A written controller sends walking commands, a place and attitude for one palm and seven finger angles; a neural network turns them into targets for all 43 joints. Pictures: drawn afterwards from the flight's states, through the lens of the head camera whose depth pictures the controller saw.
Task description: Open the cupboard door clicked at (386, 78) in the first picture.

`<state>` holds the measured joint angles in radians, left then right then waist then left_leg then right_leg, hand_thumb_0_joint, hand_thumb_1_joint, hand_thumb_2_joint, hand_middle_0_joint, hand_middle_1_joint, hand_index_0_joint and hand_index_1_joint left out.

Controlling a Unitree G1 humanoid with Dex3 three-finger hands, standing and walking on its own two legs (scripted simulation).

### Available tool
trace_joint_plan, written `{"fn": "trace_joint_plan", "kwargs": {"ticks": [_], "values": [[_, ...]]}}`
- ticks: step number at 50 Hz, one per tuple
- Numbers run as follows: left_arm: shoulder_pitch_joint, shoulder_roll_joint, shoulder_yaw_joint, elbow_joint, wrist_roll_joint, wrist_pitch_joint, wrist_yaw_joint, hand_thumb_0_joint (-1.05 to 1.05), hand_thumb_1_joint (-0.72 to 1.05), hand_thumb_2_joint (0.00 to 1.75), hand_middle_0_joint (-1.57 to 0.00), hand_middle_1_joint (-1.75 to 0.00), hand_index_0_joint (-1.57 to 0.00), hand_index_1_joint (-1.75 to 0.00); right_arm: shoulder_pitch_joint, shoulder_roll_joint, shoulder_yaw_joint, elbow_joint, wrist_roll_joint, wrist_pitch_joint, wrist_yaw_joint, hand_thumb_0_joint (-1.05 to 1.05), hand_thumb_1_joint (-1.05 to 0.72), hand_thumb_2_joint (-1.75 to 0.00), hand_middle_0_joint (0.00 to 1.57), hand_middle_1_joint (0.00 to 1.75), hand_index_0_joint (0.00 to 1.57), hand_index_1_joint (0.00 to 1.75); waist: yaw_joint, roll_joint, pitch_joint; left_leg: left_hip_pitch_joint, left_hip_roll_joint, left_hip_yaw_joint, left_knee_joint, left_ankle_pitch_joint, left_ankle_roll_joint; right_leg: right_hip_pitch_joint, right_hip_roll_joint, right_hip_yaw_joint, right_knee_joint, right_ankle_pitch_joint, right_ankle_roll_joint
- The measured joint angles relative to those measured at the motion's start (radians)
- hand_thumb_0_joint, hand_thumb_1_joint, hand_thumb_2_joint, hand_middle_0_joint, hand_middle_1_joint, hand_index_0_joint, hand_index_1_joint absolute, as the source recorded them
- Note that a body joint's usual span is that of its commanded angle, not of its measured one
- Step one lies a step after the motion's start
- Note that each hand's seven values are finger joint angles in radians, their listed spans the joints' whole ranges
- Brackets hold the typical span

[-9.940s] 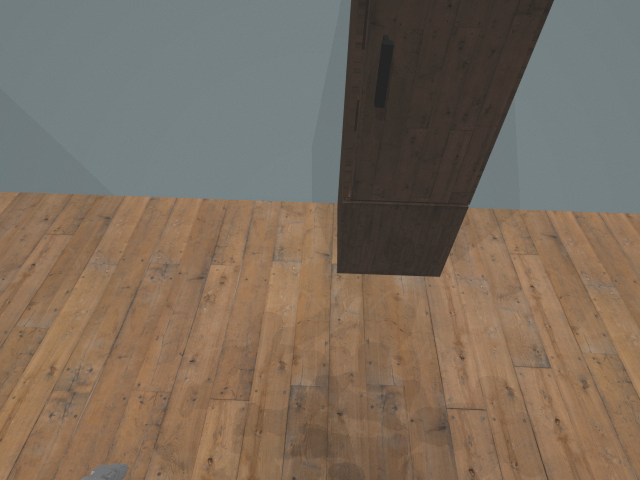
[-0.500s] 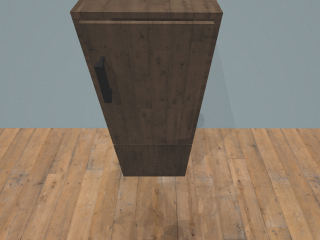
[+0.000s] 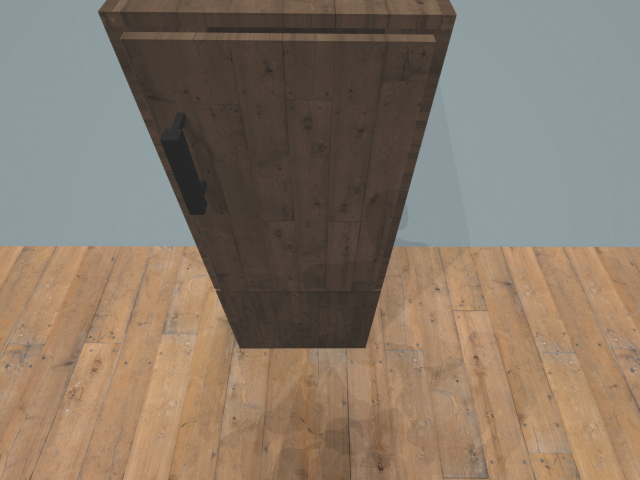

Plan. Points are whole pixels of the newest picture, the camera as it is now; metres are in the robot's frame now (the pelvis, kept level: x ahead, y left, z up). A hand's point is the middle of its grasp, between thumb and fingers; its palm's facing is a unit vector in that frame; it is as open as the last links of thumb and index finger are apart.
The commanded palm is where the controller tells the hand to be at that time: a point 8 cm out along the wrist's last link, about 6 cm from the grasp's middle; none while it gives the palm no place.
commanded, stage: come to a stop and stand still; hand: left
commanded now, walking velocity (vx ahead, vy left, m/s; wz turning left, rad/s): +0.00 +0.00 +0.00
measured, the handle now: (189, 165) +0.51 +0.23 +0.08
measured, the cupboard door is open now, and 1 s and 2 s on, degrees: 0 0 0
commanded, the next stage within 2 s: look again from close up in 0.70 s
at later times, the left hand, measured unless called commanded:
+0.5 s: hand out of the picture -0.01 +0.22 -0.16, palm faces -0.02 -0.97 -0.24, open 7.4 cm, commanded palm none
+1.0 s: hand out of the picture +0.00 +0.22 -0.16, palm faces -0.05 -0.97 -0.25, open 7.4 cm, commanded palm none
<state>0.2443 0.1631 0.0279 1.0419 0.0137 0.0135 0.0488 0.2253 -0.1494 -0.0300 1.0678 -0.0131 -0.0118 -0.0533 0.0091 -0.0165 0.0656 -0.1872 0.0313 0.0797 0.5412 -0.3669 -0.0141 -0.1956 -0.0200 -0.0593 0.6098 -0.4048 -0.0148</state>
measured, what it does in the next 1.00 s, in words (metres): steps on the spot: left foot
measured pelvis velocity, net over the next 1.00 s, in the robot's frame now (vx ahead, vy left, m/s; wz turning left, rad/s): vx -0.04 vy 0.02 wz -0.03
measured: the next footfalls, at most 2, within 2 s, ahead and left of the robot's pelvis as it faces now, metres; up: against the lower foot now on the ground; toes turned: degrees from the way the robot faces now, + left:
left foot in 0.26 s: +0.01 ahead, +0.12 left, +0.00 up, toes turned +1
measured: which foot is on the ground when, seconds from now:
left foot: down 0.00-0.14, up 0.16-0.24, down 0.26-1.00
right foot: down 0.00-1.00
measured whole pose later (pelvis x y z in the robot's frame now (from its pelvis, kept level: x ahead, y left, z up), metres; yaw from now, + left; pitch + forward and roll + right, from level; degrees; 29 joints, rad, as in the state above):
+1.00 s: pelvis -0.04 +0.02 +0.01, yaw -1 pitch +0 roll +0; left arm 0.22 0.24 -0.02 1.08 0.02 0.00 0.01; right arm 0.22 -0.23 0.01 1.11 -0.01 -0.03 -0.01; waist 0.00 -0.01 0.04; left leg -0.22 -0.02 0.07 0.46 -0.24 0.03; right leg -0.16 -0.02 -0.03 0.47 -0.31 0.00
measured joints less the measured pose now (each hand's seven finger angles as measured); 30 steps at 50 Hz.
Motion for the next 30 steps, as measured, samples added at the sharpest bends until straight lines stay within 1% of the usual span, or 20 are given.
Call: {"fn": "trace_joint_plan", "kwargs": {"ticks": [3, 6, 7, 8, 10, 11, 12, 13, 14, 15, 17, 20, 22, 25, 30], "values": [[-0.007, 0.008, 0.001, -0.017, 0.003, -0.011, -0.002, 0.01, 0.92, 0.9, -0.2, -0.3, -0.2, -0.3, -0.021, -0.005, -0.001, -0.017, 0.0, 0.004, 0.003, 0.01, -0.92, -0.9, 0.2, 0.3, 0.2, 0.3, 0.003, -0.002, -0.008, -0.016, -0.001, 0.01, 0.01, 0.015, -0.002, 0.004, 0.0, 0.009, -0.034, -0.008, -0.01], [-0.014, 0.013, -0.004, -0.021, 0.005, -0.013, -0.005, 0.01, 0.92, 0.9, -0.2, -0.3, -0.2, -0.3, -0.035, -0.009, 0.001, -0.027, 0.0, 0.005, 0.006, 0.01, -0.92, -0.9, 0.2, 0.3, 0.2, 0.3, -0.004, 0.005, -0.017, -0.013, 0.002, 0.009, -0.003, 0.012, -0.008, 0.001, 0.003, 0.007, -0.036, -0.008, -0.014], [-0.015, 0.01, -0.007, -0.023, 0.006, -0.019, 0.001, 0.01, 0.92, 0.9, -0.2, -0.3, -0.2, -0.3, -0.039, -0.014, 0.001, -0.035, 0.003, 0.009, 0.013, 0.0, -0.92, -0.9, 0.2, 0.3, 0.2, 0.3, -0.006, 0.015, -0.021, -0.032, 0.011, 0.009, 0.021, 0.011, -0.007, -0.001, 0.009, 0.002, -0.042, -0.001, -0.012], [-0.012, 0.007, -0.01, -0.034, 0.008, -0.027, 0.005, 0.01, 0.92, 0.9, -0.2, -0.3, -0.2, -0.3, -0.044, -0.019, -0.002, -0.05, 0.004, 0.016, 0.021, 0.0, -0.92, -0.9, 0.2, 0.3, 0.2, 0.3, -0.005, 0.024, -0.021, -0.063, 0.016, -0.002, 0.079, -0.001, 0.002, -0.004, 0.017, -0.001, -0.048, 0.008, -0.01], [-0.001, 0.004, -0.016, -0.06, 0.014, -0.043, 0.008, 0.01, 0.91, 0.9, -0.2, -0.3, -0.2, -0.3, -0.053, -0.026, -0.005, -0.082, 0.005, 0.023, 0.033, 0.0, -0.92, -0.9, 0.2, 0.3, 0.2, 0.3, -0.001, 0.032, -0.013, -0.114, 0.012, -0.023, 0.176, -0.045, 0.02, -0.007, 0.027, 0.002, -0.054, 0.022, -0.013], [0.006, 0.004, -0.02, -0.071, 0.016, -0.047, 0.008, 0.01, 0.91, 0.9, -0.2, -0.3, -0.2, -0.3, -0.058, -0.029, -0.006, -0.097, 0.005, 0.023, 0.037, 0.0, -0.91, -0.9, 0.2, 0.3, 0.2, 0.3, 0.0, 0.032, -0.008, -0.126, 0.006, -0.029, 0.186, -0.052, 0.026, -0.007, 0.029, 0.004, -0.052, 0.026, -0.014], [0.013, 0.004, -0.025, -0.079, 0.016, -0.047, 0.007, 0.01, 0.91, 0.9, -0.2, -0.3, -0.2, -0.3, -0.062, -0.031, -0.005, -0.11, 0.005, 0.02, 0.039, 0.0, -0.91, -0.9, 0.2, 0.3, 0.2, 0.3, 0.0, 0.032, -0.005, -0.126, -0.001, -0.03, 0.162, -0.028, 0.03, -0.007, 0.029, 0.007, -0.045, 0.026, -0.012], [0.02, 0.005, -0.03, -0.084, 0.012, -0.045, 0.005, 0.01, 0.91, 0.9, -0.2, -0.3, -0.2, -0.3, -0.063, -0.034, -0.004, -0.121, 0.005, 0.014, 0.041, 0.0, -0.91, -0.9, 0.2, 0.3, 0.2, 0.3, -0.003, 0.034, -0.005, -0.114, -0.006, -0.03, 0.109, 0.034, 0.033, -0.009, 0.029, 0.009, -0.03, 0.02, -0.008], [0.024, 0.008, -0.034, -0.085, 0.009, -0.038, 0.003, 0.01, 0.91, 0.9, -0.2, -0.3, -0.2, -0.3, -0.061, -0.034, -0.003, -0.128, 0.002, 0.005, 0.042, 0.0, -0.91, -0.9, 0.2, 0.3, 0.2, 0.3, -0.006, 0.032, -0.006, -0.101, -0.01, -0.028, 0.089, 0.049, 0.036, -0.013, 0.026, 0.011, -0.006, 0.009, -0.003], [0.024, 0.012, -0.034, -0.082, 0.006, -0.027, 0.001, 0.01, 0.91, 0.9, -0.2, -0.3, -0.2, -0.3, -0.056, -0.033, 0.0, -0.131, -0.001, 0.0, 0.042, 0.0, -0.91, -0.9, 0.2, 0.3, 0.2, 0.3, -0.007, 0.025, -0.009, -0.098, -0.019, -0.025, 0.096, 0.038, 0.04, -0.014, 0.017, 0.014, 0.013, -0.002, 0.003], [0.018, 0.017, -0.034, -0.076, 0.003, -0.009, 0.0, 0.01, 0.91, 0.9, -0.2, -0.3, -0.2, -0.3, -0.042, -0.033, 0.01, -0.132, -0.005, -0.003, 0.039, 0.0, -0.91, -0.9, 0.2, 0.3, 0.2, 0.3, -0.002, 0.019, -0.018, -0.092, -0.029, -0.022, 0.106, 0.019, 0.046, -0.007, 0.006, 0.017, 0.02, -0.007, 0.014], [0.013, 0.021, -0.037, -0.071, 0.003, -0.003, -0.008, 0.01, 0.91, 0.9, -0.2, -0.3, -0.2, -0.3, -0.032, -0.035, 0.021, -0.118, -0.007, 0.006, 0.037, 0.0, -0.91, -0.9, 0.2, 0.3, 0.2, 0.3, 0.007, 0.031, -0.025, -0.084, -0.031, -0.022, 0.09, 0.031, 0.051, 0.006, 0.005, 0.016, -0.007, 0.018, 0.019], [0.018, 0.028, -0.039, -0.067, 0.003, -0.005, -0.014, 0.01, 0.91, 0.9, -0.2, -0.3, -0.2, -0.3, -0.028, -0.033, 0.028, -0.106, -0.006, 0.01, 0.039, 0.0, -0.91, -0.9, 0.2, 0.3, 0.2, 0.3, 0.008, 0.033, -0.03, -0.078, -0.034, -0.018, 0.063, 0.051, 0.053, 0.009, 0.003, 0.02, -0.031, 0.039, 0.021], [0.027, 0.039, -0.042, -0.055, 0.003, -0.004, -0.022, 0.01, 0.91, 0.9, -0.2, -0.3, -0.2, -0.3, -0.017, -0.028, 0.033, -0.091, -0.006, 0.007, 0.042, 0.0, -0.91, -0.9, 0.2, 0.3, 0.2, 0.3, 0.003, 0.031, -0.037, -0.07, -0.039, -0.01, 0.019, 0.082, 0.057, 0.009, -0.001, 0.028, -0.063, 0.066, 0.023], [0.037, 0.056, -0.041, -0.035, 0.006, 0.0, -0.029, 0.01, 0.91, 0.9, -0.2, -0.3, -0.2, -0.3, 0.014, -0.045, 0.034, -0.062, -0.007, 0.001, 0.044, 0.0, -0.92, -0.9, 0.21, 0.3, 0.2, 0.3, -0.005, 0.028, -0.041, -0.068, -0.048, -0.003, -0.032, 0.118, 0.063, 0.0, -0.009, 0.034, -0.096, 0.094, 0.025]]}}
